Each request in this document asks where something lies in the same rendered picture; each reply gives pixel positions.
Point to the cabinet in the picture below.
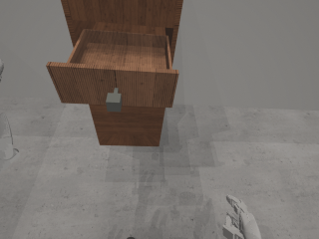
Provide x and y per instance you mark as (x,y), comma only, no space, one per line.
(133,125)

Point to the robot right hand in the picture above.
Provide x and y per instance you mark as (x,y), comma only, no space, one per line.
(245,226)

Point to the drawer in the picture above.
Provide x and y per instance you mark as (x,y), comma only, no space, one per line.
(138,64)

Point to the robot left hand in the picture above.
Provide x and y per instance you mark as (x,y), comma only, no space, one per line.
(7,153)

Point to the handle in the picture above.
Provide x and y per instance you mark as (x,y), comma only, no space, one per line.
(114,101)

